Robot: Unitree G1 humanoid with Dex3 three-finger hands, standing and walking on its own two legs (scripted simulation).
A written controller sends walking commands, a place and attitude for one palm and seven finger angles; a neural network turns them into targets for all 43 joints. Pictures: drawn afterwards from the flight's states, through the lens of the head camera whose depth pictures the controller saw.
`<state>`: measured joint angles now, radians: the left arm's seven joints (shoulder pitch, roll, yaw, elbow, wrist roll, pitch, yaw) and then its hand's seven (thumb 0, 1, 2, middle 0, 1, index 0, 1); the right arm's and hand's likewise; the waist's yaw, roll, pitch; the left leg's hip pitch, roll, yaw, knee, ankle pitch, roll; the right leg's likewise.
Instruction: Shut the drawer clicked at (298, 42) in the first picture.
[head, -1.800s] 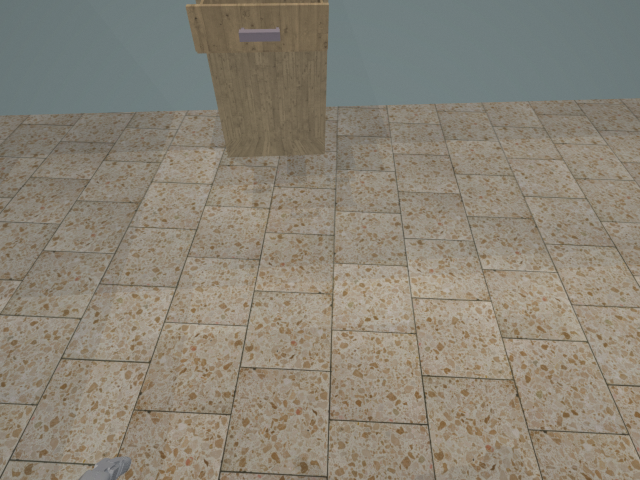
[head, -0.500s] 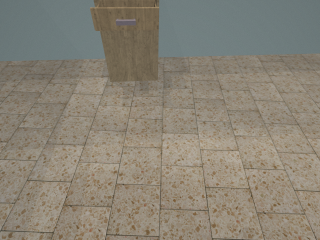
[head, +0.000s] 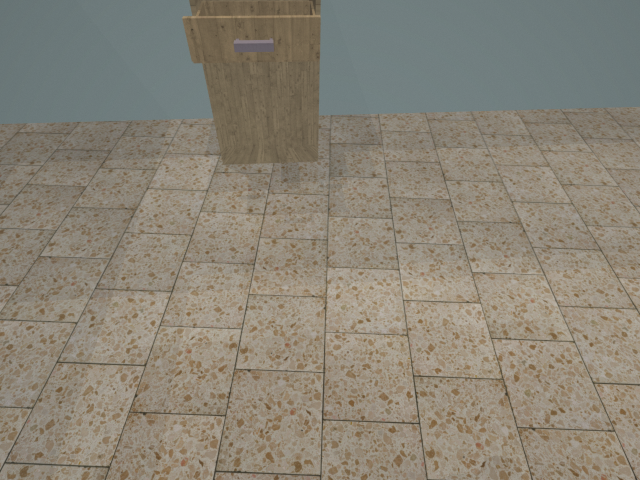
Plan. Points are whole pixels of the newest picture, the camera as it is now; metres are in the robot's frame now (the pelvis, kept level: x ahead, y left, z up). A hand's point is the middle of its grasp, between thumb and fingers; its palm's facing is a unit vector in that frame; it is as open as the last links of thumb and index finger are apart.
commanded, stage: walk to a spot facing it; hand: left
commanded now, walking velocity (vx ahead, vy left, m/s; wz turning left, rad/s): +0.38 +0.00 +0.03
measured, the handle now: (254, 43) +1.41 +0.30 -0.05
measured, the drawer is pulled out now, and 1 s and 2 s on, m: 0.29 0.29 0.29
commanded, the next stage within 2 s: take the last steps up to it in 1.80 s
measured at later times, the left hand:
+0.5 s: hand (197, 469) +0.18 +0.20 -0.19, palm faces -0.05 -0.99 -0.16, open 7.3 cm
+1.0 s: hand (224, 373) +0.33 +0.19 -0.20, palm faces +0.11 -0.98 -0.15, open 7.3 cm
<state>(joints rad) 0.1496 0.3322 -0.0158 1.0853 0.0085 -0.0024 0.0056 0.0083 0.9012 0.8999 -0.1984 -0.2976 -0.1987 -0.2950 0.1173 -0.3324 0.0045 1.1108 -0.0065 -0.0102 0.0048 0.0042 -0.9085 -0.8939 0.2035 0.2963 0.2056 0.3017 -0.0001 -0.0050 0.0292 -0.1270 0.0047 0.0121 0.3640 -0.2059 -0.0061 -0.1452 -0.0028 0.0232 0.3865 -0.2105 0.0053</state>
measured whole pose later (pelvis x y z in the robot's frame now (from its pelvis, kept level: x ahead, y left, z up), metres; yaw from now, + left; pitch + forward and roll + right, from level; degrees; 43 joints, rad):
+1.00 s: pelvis +0.35 +0.01 -0.02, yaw +2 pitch -2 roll -3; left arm 0.34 0.19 0.05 1.09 0.03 -0.05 0.00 0.00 0.93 0.90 -0.20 -0.30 -0.20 -0.29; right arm 0.16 -0.19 -0.06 0.98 -0.02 -0.05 0.03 0.00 -0.92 -0.89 0.19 0.29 0.20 0.30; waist 0.02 -0.01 0.01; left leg -0.40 0.13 0.13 0.64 -0.26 -0.01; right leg -0.11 -0.04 -0.19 0.50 -0.35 0.02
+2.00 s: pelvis +0.77 +0.04 -0.03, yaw +6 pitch -2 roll -2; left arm 0.36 0.17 0.04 1.12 0.02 -0.02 0.01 0.01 0.91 0.90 -0.20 -0.30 -0.20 -0.29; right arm 0.14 -0.19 -0.06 0.97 -0.02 -0.06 0.02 0.00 -0.92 -0.89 0.20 0.30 0.20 0.30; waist 0.03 -0.03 0.07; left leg -0.43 0.07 0.15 0.68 -0.22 0.08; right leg -0.18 -0.11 -0.16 0.90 -0.51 0.03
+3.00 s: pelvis +1.06 +0.05 -0.01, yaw +8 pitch -1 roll -1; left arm 0.41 0.12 0.03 1.14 0.02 -0.04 0.01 0.01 0.91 0.90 -0.20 -0.30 -0.20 -0.29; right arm 0.12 -0.19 -0.04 1.02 -0.02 -0.04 0.02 0.00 -0.92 -0.89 0.20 0.30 0.20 0.30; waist 0.05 0.00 0.05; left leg -0.33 0.07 0.11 0.53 -0.17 0.01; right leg -0.07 -0.05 -0.15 0.47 -0.36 0.02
